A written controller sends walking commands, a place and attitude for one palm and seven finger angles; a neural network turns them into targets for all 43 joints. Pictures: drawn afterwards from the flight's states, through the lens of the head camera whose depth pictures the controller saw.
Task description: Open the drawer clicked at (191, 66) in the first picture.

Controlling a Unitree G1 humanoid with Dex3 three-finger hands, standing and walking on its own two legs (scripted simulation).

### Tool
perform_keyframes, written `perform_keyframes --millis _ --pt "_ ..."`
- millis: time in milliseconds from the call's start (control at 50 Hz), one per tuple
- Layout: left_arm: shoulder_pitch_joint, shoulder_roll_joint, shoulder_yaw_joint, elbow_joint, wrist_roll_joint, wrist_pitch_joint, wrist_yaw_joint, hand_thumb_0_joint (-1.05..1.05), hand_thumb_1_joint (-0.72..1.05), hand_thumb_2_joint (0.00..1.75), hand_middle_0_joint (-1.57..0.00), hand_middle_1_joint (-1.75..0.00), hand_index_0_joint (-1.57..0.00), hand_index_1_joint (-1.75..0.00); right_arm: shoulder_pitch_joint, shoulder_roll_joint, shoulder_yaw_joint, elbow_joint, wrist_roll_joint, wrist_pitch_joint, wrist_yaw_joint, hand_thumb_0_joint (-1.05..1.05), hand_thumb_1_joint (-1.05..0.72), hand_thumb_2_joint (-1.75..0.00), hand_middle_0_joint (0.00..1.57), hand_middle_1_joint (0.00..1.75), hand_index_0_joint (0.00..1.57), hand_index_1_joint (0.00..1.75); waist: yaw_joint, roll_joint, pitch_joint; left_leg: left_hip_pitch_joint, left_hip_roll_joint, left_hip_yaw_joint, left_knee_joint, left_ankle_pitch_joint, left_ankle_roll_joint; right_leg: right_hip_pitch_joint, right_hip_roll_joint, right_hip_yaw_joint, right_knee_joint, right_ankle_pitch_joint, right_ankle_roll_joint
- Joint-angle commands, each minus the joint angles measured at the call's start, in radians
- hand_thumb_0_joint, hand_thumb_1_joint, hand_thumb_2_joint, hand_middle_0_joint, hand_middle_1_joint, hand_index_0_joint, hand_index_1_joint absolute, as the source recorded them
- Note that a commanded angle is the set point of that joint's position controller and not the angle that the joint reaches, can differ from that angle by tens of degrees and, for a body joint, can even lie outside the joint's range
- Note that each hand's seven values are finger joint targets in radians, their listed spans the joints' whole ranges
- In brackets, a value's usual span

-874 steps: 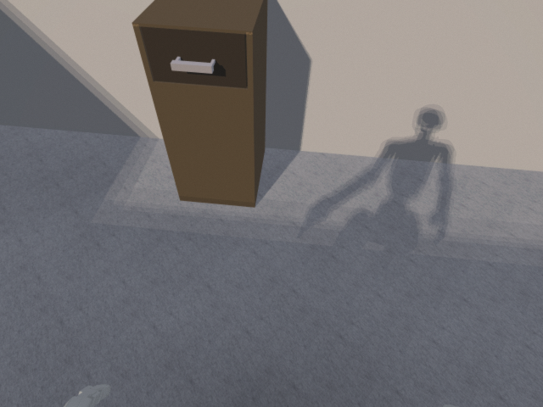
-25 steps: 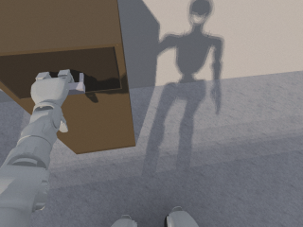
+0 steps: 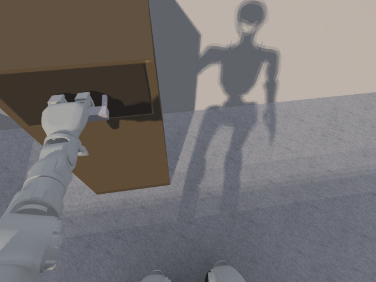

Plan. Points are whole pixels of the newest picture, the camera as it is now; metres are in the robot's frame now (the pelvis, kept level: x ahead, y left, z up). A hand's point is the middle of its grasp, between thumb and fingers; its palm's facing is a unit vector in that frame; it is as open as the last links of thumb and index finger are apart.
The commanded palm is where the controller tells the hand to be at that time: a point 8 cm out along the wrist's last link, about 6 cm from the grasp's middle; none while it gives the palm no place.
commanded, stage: close the thumb around the handle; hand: left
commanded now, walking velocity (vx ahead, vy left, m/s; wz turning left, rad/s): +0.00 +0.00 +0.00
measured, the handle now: (79, 108) +0.50 +0.25 +0.01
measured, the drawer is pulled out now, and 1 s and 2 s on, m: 0.00 0.04 0.17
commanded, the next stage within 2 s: pull the drawer open in 0.42 s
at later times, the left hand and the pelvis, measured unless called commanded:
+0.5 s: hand (76, 130) +0.45 +0.26 -0.01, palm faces -0.07 -0.02 -1.00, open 5.7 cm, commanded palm +0.44 +0.25 +0.05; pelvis -0.01 +0.00 +0.00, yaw +0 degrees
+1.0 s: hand (75, 144) +0.42 +0.25 -0.01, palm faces -0.04 -0.05 -1.00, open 5.7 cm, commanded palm +0.38 +0.25 +0.05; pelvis +0.01 +0.00 +0.01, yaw -1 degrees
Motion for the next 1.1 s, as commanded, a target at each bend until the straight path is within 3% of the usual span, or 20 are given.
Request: perform_keyframes --millis 0,20,200,220,360,380,440,500,520,540,580,620,660,700,760,800,860,920,960,1080 --pt "-0.372 0.245 0.066 -0.166 -0.002 0.003 0.037 0.00 0.34 0.66 -0.36 -1.29 -0.36 -1.29 0.135 -0.167 -0.053 -0.044 0.002 -0.011 -0.013 0.00 -0.90 -0.90 0.20 0.30 0.20 0.30 -0.014 0.019 -0.399 0.240 0.016 -0.014 -0.094 0.564 -0.022 0.261 0.011 -0.035 -0.043 0.355 -0.050" --pt "-0.366 0.238 0.058 -0.162 -0.002 0.004 0.038 0.00 0.40 0.68 -0.36 -1.30 -0.36 -1.30 0.138 -0.164 -0.054 -0.046 0.002 -0.012 -0.013 0.00 -0.90 -0.90 0.20 0.30 0.20 0.30 -0.014 0.038 -0.408 0.253 0.016 -0.015 -0.096 0.564 -0.024 0.258 0.011 -0.035 -0.044 0.351 -0.049" --pt "-0.376 0.263 0.066 -0.138 -0.004 0.001 0.024 0.00 0.90 0.90 -0.40 -1.35 -0.40 -1.35 0.134 -0.166 -0.049 -0.047 0.005 -0.012 -0.020 0.00 -0.90 -0.90 0.20 0.30 0.20 0.30 -0.016 0.019 -0.394 0.211 0.009 -0.010 -0.091 0.528 -0.020 0.263 0.009 -0.030 -0.040 0.348 -0.049" --pt "-0.377 0.235 0.041 -0.119 -0.004 0.003 0.024 0.00 0.90 0.90 -0.40 -1.35 -0.40 -1.35 0.137 -0.164 -0.050 -0.048 0.006 -0.014 -0.021 0.00 -0.90 -0.90 0.20 0.30 0.20 0.30 -0.027 0.009 -0.376 0.207 0.010 -0.008 -0.091 0.510 -0.017 0.250 0.009 -0.031 -0.045 0.336 -0.046" --pt "-0.384 0.274 0.068 -0.123 -0.010 -0.001 0.017 0.00 0.90 0.90 -0.40 -1.35 -0.40 -1.35 0.147 -0.168 -0.047 -0.046 0.005 -0.017 -0.022 0.00 -0.90 -0.90 0.20 0.30 0.20 0.30 -0.016 0.020 -0.413 0.198 0.007 -0.004 -0.083 0.513 -0.016 0.270 0.008 -0.026 -0.035 0.355 -0.046" --pt "-0.375 0.283 0.075 -0.114 -0.012 0.000 0.017 0.00 0.90 0.90 -0.40 -1.35 -0.40 -1.35 0.144 -0.170 -0.047 -0.046 0.005 -0.016 -0.023 0.00 -0.90 -0.90 0.20 0.30 0.20 0.30 -0.017 -0.007 -0.415 0.189 0.006 -0.002 -0.083 0.497 -0.012 0.280 0.009 -0.024 -0.038 0.351 -0.044" --pt "-0.385 0.257 0.050 -0.106 -0.011 0.004 0.015 0.00 0.90 0.90 -0.40 -1.35 -0.40 -1.35 0.145 -0.167 -0.046 -0.046 0.009 -0.017 -0.024 0.00 -0.90 -0.90 0.20 0.30 0.20 0.30 -0.023 0.010 -0.393 0.193 0.006 -0.009 -0.091 0.478 -0.016 0.254 0.009 -0.031 -0.041 0.317 -0.046" --pt "-0.407 0.274 0.062 -0.102 -0.014 0.003 0.015 0.00 0.90 0.90 -0.40 -1.35 -0.40 -1.35 0.145 -0.172 -0.046 -0.042 0.008 -0.018 -0.026 0.00 -0.90 -0.90 0.20 0.30 0.20 0.30 -0.031 -0.001 -0.388 0.181 0.006 -0.007 -0.087 0.468 -0.012 0.251 0.009 -0.026 -0.045 0.317 -0.045" --pt "-0.386 0.303 0.082 -0.107 -0.007 0.002 0.016 0.00 0.90 0.90 -0.40 -1.35 -0.40 -1.35 0.148 -0.174 -0.045 -0.042 0.007 -0.018 -0.026 0.00 -0.90 -0.90 0.20 0.30 0.20 0.30 -0.015 0.006 -0.401 0.187 0.007 -0.010 -0.092 0.478 -0.014 0.261 0.008 -0.027 -0.040 0.319 -0.046" --pt "-0.357 0.269 0.063 -0.121 -0.011 0.000 0.014 0.00 0.90 0.90 -0.40 -1.35 -0.40 -1.35 0.146 -0.168 -0.046 -0.050 0.007 -0.018 -0.024 0.00 -0.90 -0.90 0.20 0.30 0.20 0.30 -0.005 0.035 -0.417 0.207 0.007 -0.006 -0.095 0.496 -0.018 0.267 0.010 -0.029 -0.039 0.326 -0.048" --pt "-0.302 0.245 0.063 -0.134 -0.018 -0.006 0.011 0.00 0.90 0.90 -0.40 -1.35 -0.40 -1.35 0.141 -0.164 -0.050 -0.056 0.009 -0.017 -0.020 0.00 -0.90 -0.90 0.20 0.30 0.20 0.30 0.006 0.016 -0.423 0.224 0.010 -0.003 -0.097 0.527 -0.019 0.286 0.011 -0.029 -0.044 0.348 -0.048" --pt "-0.262 0.219 0.056 -0.171 -0.026 -0.015 0.009 0.00 0.90 0.90 -0.40 -1.35 -0.40 -1.35 0.137 -0.160 -0.052 -0.065 0.010 -0.015 -0.016 0.00 -0.90 -0.90 0.20 0.30 0.20 0.30 0.020 0.039 -0.446 0.263 0.017 -0.009 -0.102 0.582 -0.025 0.290 0.012 -0.034 -0.043 0.360 -0.049" --pt "-0.201 0.186 0.047 -0.194 -0.032 -0.018 0.011 0.00 0.90 0.90 -0.40 -1.35 -0.40 -1.35 0.125 -0.155 -0.057 -0.074 0.011 -0.014 -0.014 0.00 -0.90 -0.90 0.20 0.30 0.20 0.30 0.025 0.028 -0.434 0.276 0.021 -0.004 -0.106 0.605 -0.024 0.300 0.013 -0.034 -0.052 0.370 -0.048" --pt "-0.149 0.206 0.076 -0.206 -0.039 -0.020 0.012 0.00 0.90 0.90 -0.40 -1.35 -0.40 -1.35 0.112 -0.158 -0.056 -0.076 0.013 -0.011 -0.012 0.00 -0.90 -0.90 0.20 0.30 0.20 0.30 0.035 -0.018 -0.407 0.246 0.020 -0.003 -0.116 0.590 -0.020 0.331 0.011 -0.029 -0.058 0.383 -0.049" --pt "-0.109 0.170 0.053 -0.233 -0.034 -0.018 0.024 0.00 0.90 0.90 -0.40 -1.35 -0.40 -1.35 0.096 -0.153 -0.059 -0.085 0.017 -0.011 -0.011 0.00 -0.90 -0.90 0.20 0.30 0.20 0.30 0.035 -0.025 -0.364 0.240 0.019 0.005 -0.134 0.543 -0.016 0.330 0.011 -0.031 -0.072 0.361 -0.050" --pt "-0.104 0.209 0.085 -0.243 -0.030 -0.015 0.033 0.00 0.90 0.90 -0.40 -1.35 -0.40 -1.35 0.082 -0.160 -0.054 -0.083 0.017 -0.005 -0.013 0.00 -0.90 -0.90 0.20 0.30 0.20 0.30 0.045 -0.030 -0.340 0.219 0.017 0.004 -0.144 0.522 -0.017 0.336 0.009 -0.029 -0.070 0.354 -0.054" --pt "-0.089 0.181 0.064 -0.239 -0.020 0.001 0.044 0.00 0.90 0.90 -0.40 -1.35 -0.40 -1.35 0.072 -0.156 -0.054 -0.086 0.021 -0.006 -0.012 0.00 -0.90 -0.90 0.20 0.30 0.20 0.30 0.040 -0.030 -0.301 0.215 0.014 0.010 -0.152 0.490 -0.015 0.323 0.009 -0.032 -0.078 0.334 -0.055" --pt "-0.067 0.174 0.066 -0.294 -0.013 0.010 0.054 0.00 0.90 0.90 -0.40 -1.35 -0.40 -1.35 0.061 -0.149 -0.056 -0.097 0.020 -0.001 -0.011 0.00 -0.90 -0.90 0.20 0.30 0.20 0.30 0.056 0.012 -0.361 0.275 0.018 0.004 -0.152 0.573 -0.025 0.337 0.007 -0.035 -0.069 0.359 -0.057" --pt "-0.019 0.129 0.041 -0.290 -0.019 0.027 0.054 0.00 0.90 0.90 -0.40 -1.35 -0.40 -1.35 0.052 -0.144 -0.058 -0.102 0.023 -0.001 -0.009 0.00 -0.90 -0.90 0.20 0.30 0.20 0.30 0.054 -0.012 -0.343 0.288 0.021 0.003 -0.150 0.605 -0.028 0.334 0.010 -0.038 -0.075 0.371 -0.055" --pt "0.061 0.108 0.039 -0.373 -0.028 0.051 0.051 0.00 0.90 0.90 -0.40 -1.35 -0.40 -1.35 0.022 -0.137 -0.057 -0.125 0.029 -0.003 -0.012 0.00 -0.90 -0.90 0.20 0.30 0.20 0.30 0.065 -0.035 -0.346 0.304 0.022 0.007 -0.160 0.639 -0.026 0.384 0.006 -0.032 -0.086 0.416 -0.053"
